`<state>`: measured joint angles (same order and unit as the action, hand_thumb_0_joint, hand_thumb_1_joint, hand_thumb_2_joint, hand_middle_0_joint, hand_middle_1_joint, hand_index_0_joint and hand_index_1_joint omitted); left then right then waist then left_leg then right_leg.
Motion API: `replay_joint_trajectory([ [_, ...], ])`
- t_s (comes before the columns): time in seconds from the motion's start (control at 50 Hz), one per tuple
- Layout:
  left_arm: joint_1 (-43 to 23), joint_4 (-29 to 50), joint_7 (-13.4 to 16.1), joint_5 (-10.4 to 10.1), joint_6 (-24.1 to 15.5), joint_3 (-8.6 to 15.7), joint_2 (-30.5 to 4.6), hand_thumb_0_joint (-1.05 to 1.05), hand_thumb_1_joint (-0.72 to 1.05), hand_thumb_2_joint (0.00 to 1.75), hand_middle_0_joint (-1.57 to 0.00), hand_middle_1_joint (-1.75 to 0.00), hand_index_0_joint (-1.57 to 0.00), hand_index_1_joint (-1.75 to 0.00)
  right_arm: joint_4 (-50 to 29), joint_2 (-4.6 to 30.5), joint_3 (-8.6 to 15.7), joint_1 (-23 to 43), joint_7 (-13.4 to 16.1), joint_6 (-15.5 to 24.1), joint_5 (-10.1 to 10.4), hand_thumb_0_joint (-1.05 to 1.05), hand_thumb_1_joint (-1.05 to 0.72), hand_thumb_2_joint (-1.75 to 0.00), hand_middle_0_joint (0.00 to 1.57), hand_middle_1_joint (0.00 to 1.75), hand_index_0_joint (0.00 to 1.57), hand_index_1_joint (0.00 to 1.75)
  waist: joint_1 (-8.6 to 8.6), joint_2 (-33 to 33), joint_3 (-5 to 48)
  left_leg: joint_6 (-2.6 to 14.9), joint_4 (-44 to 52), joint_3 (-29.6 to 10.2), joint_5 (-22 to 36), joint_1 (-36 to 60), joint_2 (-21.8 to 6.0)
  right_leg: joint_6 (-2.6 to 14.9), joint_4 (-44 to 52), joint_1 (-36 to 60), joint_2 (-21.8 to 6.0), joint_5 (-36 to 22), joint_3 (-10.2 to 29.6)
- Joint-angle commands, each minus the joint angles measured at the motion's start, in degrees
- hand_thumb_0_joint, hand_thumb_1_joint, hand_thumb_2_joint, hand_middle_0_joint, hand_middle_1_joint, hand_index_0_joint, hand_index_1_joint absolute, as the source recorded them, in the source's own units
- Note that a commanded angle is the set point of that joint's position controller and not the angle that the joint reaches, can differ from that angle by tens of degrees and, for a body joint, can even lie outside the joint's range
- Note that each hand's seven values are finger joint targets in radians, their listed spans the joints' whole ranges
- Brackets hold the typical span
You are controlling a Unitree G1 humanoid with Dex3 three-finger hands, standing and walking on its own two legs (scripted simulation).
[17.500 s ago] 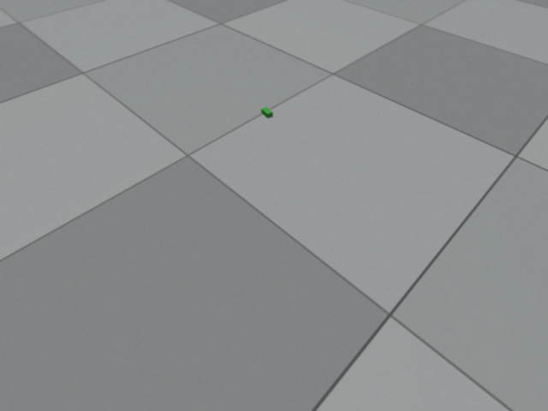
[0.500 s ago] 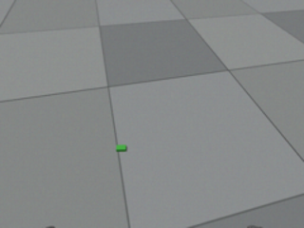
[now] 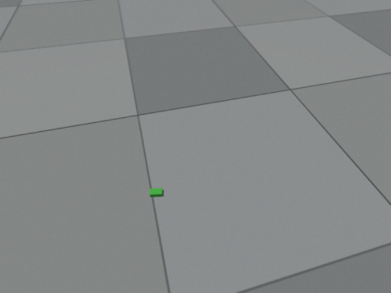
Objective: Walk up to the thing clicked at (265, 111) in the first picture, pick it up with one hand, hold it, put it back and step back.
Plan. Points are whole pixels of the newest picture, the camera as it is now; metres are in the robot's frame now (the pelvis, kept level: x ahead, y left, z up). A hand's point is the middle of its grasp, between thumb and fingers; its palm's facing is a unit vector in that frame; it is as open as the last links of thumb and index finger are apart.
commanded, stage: stand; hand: left
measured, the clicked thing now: (156, 192) +0.77 +0.23 -0.77
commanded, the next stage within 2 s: walk up in 0.68 s
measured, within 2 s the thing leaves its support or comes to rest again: neither
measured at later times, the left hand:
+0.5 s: hand out of the picture +0.07 +0.25 -0.16, palm faces -0.03 -0.94 -0.34, open 7.4 cm
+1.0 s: hand out of the picture +0.06 +0.32 -0.18, palm faces +0.02 -0.93 -0.36, open 7.4 cm
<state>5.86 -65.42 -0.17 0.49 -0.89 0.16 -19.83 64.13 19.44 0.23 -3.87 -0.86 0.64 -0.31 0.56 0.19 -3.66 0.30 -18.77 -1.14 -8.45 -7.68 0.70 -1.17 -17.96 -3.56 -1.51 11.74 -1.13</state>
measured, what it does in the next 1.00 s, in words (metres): steps on the spot: left foot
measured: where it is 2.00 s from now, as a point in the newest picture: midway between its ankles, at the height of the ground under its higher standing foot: (197, 283)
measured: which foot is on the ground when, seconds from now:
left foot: down 0.00-0.74, up 0.76-0.92, down 0.94-1.00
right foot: down 0.00-0.96, up 0.98-1.00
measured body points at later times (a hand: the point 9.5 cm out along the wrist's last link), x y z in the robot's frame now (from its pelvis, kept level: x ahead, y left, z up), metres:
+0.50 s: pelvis +0.00 -0.01 +0.00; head +0.01 -0.01 +0.45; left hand +0.07 +0.30 -0.13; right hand +0.06 -0.31 -0.14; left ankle +0.02 +0.11 -0.75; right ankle -0.02 -0.13 -0.75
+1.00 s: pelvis +0.06 +0.04 -0.02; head +0.07 +0.06 +0.42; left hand +0.06 +0.37 -0.16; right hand +0.14 -0.30 -0.12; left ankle +0.12 +0.15 -0.75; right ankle -0.02 -0.12 -0.73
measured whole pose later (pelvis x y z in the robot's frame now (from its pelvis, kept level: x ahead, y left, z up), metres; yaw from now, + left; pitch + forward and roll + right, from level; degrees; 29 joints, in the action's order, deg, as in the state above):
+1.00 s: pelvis +0.06 +0.04 -0.02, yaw +1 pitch -4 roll +0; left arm 17.9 -57.4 -2.2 1.6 -0.3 4.7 -24.9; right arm 55.8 23.3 5.8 -13.5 -3.5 3.2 -2.6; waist 1.0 2.6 -4.9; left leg 1.3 -35.0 3.0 -12.4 -18.3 -1.1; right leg 1.6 -42.8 -8.0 -2.8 27.0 1.3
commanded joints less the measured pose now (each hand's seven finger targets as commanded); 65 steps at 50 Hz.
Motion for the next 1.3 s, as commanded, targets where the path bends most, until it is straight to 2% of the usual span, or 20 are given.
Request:
replay_joint_trajectory([
  [0.0,-2.7,3.1,0.6,0.1,-1.5,2.1,-12.6,0.0,0.9,0.9,-0.2,-0.3,-0.2,-0.3,-2.6,12.6,2.3,2.6,0.9,1.5,0.0,0.0,-0.9,-0.9,0.2,0.3,0.2,0.3,-0.52,-0.8,5.1,0.98,3.8,-6.2,4.6,0.7,-7.6,1.88,3.5,-0.3,-6.3,-3.9,5.1],
  [0.3,-1.4,2.9,0.4,0.0,-1.1,1.8,-12.7,0.0,0.9,0.9,-0.2,-0.3,-0.2,-0.3,-1.2,13.1,1.9,0.4,1.0,1.5,-0.1,0.0,-0.9,-0.9,0.2,0.3,0.2,0.3,-0.69,-0.5,3.8,0.64,4.3,-6.3,1.5,0.4,-7.5,2.22,3.5,-3.2,-6.0,-0.9,5.3],
  [0.64,-1.2,3.6,0.7,-0.1,-1.4,1.6,-12.8,0.0,0.9,0.9,-0.2,-0.3,-0.2,-0.3,-1.4,12.9,1.5,0.3,1.1,1.3,0.0,0.0,-0.9,-0.9,0.2,0.3,0.2,0.3,-0.86,0.0,5.0,0.54,2.1,-5.5,8.9,1.7,-7.9,1.92,3.4,-1.9,-6.4,-8.0,5.6],
  [0.66,3.5,5.9,-0.4,0.6,-1.8,5.0,-16.6,0.0,0.9,0.9,-0.2,-0.3,-0.2,-0.3,-4.4,16.2,4.4,-3.4,-0.2,1.8,-0.7,0.0,-0.9,-0.9,0.2,0.3,0.2,0.3,-0.01,0.7,10.7,4.38,-3.5,-4.3,-16.1,1.6,-4.5,4.54,-0.5,2.0,-2.8,14.7,4.0],
  [0.68,6.4,5.2,-0.7,1.2,-1.8,5.6,-16.9,0.0,0.9,0.9,-0.2,-0.3,-0.2,-0.3,-5.0,16.3,4.8,-3.1,-0.7,1.6,-1.2,0.0,-0.9,-0.9,0.2,0.3,0.2,0.3,1.39,0.8,7.0,4.65,-5.5,-4.8,-27.4,-7.6,-4.3,6.38,0.5,2.9,-4.9,26.1,8.1],
  [0.7,8.3,5.8,-1.0,1.5,-1.8,6.4,-18.1,0.0,0.9,0.9,-0.2,-0.3,-0.2,-0.3,-6.9,15.6,4.9,0.1,-1.0,1.3,-1.6,0.0,-0.9,-0.9,0.2,0.3,0.2,0.3,3.35,2.4,0.3,3.6,-9.3,-2.7,-29.0,-18.6,-2.3,8.5,3.4,3.0,-8.0,33.6,13.4],
  [0.72,8.6,6.5,-0.9,1.6,-1.9,7.4,-19.5,0.0,0.9,0.9,-0.2,-0.3,-0.2,-0.3,-8.7,13.6,4.9,2.5,-1.3,1.1,-1.8,0.0,-0.9,-0.9,0.2,0.3,0.2,0.3,4.29,8.6,-5.0,2.2,-20.1,1.4,-19.9,-26.6,-0.8,11.9,10.0,3.5,-14.9,36.6,20.8],
  [0.74,8.8,7.8,-0.7,1.7,-2.4,8.0,-20.3,0.0,0.9,0.9,-0.2,-0.3,-0.2,-0.3,-9.6,13.6,5.2,2.6,-1.3,1.3,-2.2,0.0,-0.9,-0.9,0.2,0.3,0.2,0.3,4.98,7.7,-8.6,1.07,-26.6,-1.0,-17.2,-32.0,-3.3,15.11,12.8,3.7,-20.3,31.6,25.5],
  [0.76,9.0,8.7,-0.7,1.7,-2.8,7.8,-19.4,0.0,0.9,0.9,-0.2,-0.3,-0.2,-0.3,-9.9,14.5,5.6,2.4,-1.4,1.7,-2.0,0.0,-0.9,-0.9,0.2,0.3,0.2,0.3,4.48,4.0,-9.7,0.97,-27.9,-2.9,-15.9,-32.1,-4.5,16.49,12.3,3.1,-20.4,24.7,25.2],
  [0.84,2.8,13.6,-1.5,2.1,-3.2,7.9,-19.0,0.0,0.9,0.9,-0.2,-0.3,-0.2,-0.3,-11.0,13.5,6.3,-4.8,-2.8,2.5,-1.5,0.0,-0.9,-0.9,0.2,0.3,0.2,0.3,-0.32,9.8,-3.2,0.86,-18.9,-0.7,-14.1,-16.4,-6.8,13.15,8.4,-2.7,-14.6,13.1,12.1],
  [0.88,2.2,15.0,-2.1,1.5,-2.7,7.3,-18.1,0.0,0.9,0.9,-0.2,-0.3,-0.2,-0.3,-10.6,13.1,7.2,-8.2,-2.8,2.9,-1.9,0.0,-0.9,-0.9,0.2,0.3,0.2,0.3,-2.44,7.5,-2.0,0.13,-11.4,3.2,-6.5,-5.3,-3.6,10.8,0.8,-9.8,-10.3,7.4,5.4],
  [0.9,1.1,15.7,-2.1,1.3,-2.3,7.0,-17.2,0.0,0.9,0.9,-0.2,-0.3,-0.2,-0.3,-9.2,13.2,7.9,-14.2,-2.3,3.0,-2.0,0.0,-0.9,-0.9,0.2,0.3,0.2,0.3,-5.42,5.6,-0.2,-0.15,-8.5,5.4,-1.6,2.9,-1.9,9.37,-6.9,-13.7,-8.5,3.7,2.6],
  [0.92,4.2,16.2,-2.2,1.3,-2.1,6.0,-14.1,0.0,0.9,0.9,-0.2,-0.3,-0.2,-0.3,-7.5,16.2,9.3,-20.5,-1.6,3.3,-2.2,0.0,-0.9,-0.9,0.2,0.3,0.2,0.3,-7.59,-4.1,4.3,0.75,-8.4,3.9,-4.5,14.6,-1.1,7.7,-20.9,-19.9,-5.0,1.9,-0.1],
  [0.94,7.2,16.9,-2.3,0.4,-1.9,5.1,-9.7,0.0,0.9,0.9,-0.2,-0.3,-0.2,-0.3,-8.0,22.0,10.8,-24.2,-1.0,3.7,-3.0,0.0,-0.9,-0.9,0.2,0.3,0.2,0.3,-8.69,-19.9,4.3,6.4,3.9,-20.4,-24.1,17.1,-14.6,4.69,-39.1,-31.8,4.7,18.0,-2.8],
  [0.96,7.6,16.5,-1.7,0.6,-1.5,5.8,-13.5,0.0,0.9,0.9,-0.2,-0.3,-0.2,-0.3,-10.8,24.9,10.8,-20.8,-1.1,4.0,-2.3,0.0,-0.9,-0.9,0.2,0.3,0.2,0.3,-6.99,-14.0,3.9,11.81,10.6,-37.4,-37.1,8.0,-22.4,5.12,-45.1,-31.2,4.0,22.2,7.5],
  [0.98,8.1,16.1,-1.4,0.3,-1.4,5.9,-16.8,0.0,0.9,0.9,-0.2,-0.3,-0.2,-0.3,-12.5,23.9,10.2,-16.1,-1.0,4.0,-1.0,0.0,-0.9,-0.9,0.2,0.3,0.2,0.3,-4.47,-7.3,0.0,13.21,10.5,-35.3,-37.1,2.8,-23.3,5.24,-48.4,-31.2,1.4,18.4,10.7],
  [1.02,13.0,13.8,-1.6,-0.4,-1.3,6.0,-17.0,0.0,0.9,0.9,-0.2,-0.3,-0.2,-0.3,-15.5,19.5,8.4,-11.4,-0.6,4.4,-0.8,0.0,-0.9,-0.9,0.2,0.3,0.2,0.3,-0.89,-5.7,-1.9,11.03,8.0,-23.4,-27.7,1.3,-19.3,4.68,-46.2,-30.8,-1.4,11.9,10.5],
  [1.1,13.7,13.9,-2.7,0.4,-1.1,5.9,-16.1,0.0,0.9,0.9,-0.2,-0.3,-0.2,-0.3,-16.4,17.9,7.9,-13.7,-0.4,5.2,-0.6,0.0,-0.9,-0.9,0.2,0.3,0.2,0.3,-1.14,-6.7,-2.6,11.1,8.6,-11.4,-11.7,-1.9,-16.6,1.75,-37.3,-26.2,-2.6,6.3,7.0],
  [1.16,10.4,16.2,-3.6,1.0,-1.0,6.0,-15.4,0.0,0.9,0.9,-0.2,-0.3,-0.2,-0.3,-17.6,18.8,8.2,-14.8,-0.5,5.4,-0.6,0.0,-0.9,-0.9,0.2,0.3,0.2,0.3,-2.35,-6.9,-3.8,12.37,8.9,-8.4,-11.0,-2.5,-16.6,1.04,-29.5,-25.7,-4.1,3.8,4.4],
  [1.28,5.5,19.0,-4.5,0.8,-1.8,6.3,-13.1,0.0,0.9,0.9,-0.2,-0.3,-0.2,-0.3,-19.2,18.9,7.9,-16.6,-0.8,5.0,-0.3,0.0,-0.9,-0.9,0.2,0.3,0.2,0.3,-2.87,-6.8,-3.1,10.17,4.2,-3.8,-5.5,-2.3,-13.9,2.58,-16.9,-20.0,-2.6,-2.9,-0.3],
])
